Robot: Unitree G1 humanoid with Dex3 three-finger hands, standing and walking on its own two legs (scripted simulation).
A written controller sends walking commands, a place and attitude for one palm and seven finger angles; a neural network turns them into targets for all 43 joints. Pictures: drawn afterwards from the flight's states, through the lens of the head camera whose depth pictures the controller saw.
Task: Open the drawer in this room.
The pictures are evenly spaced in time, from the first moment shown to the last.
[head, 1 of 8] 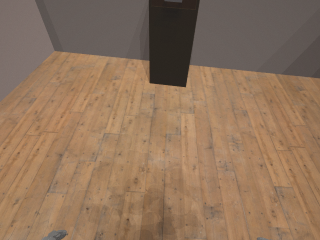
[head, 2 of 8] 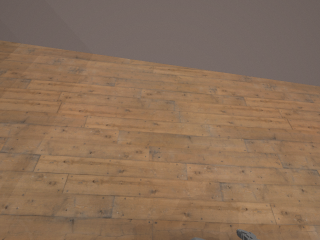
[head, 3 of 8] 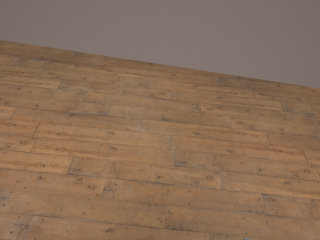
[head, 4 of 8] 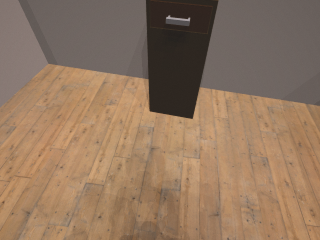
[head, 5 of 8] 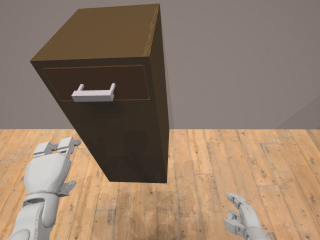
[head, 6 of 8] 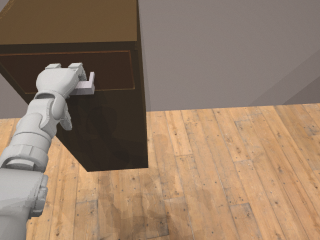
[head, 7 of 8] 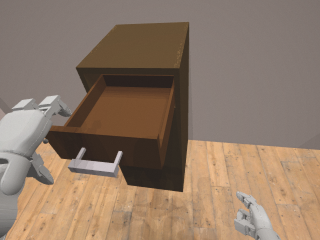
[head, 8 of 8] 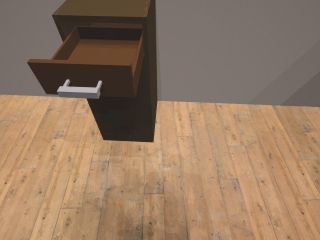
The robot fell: no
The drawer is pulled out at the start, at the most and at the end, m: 0.00 0.30 0.29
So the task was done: yes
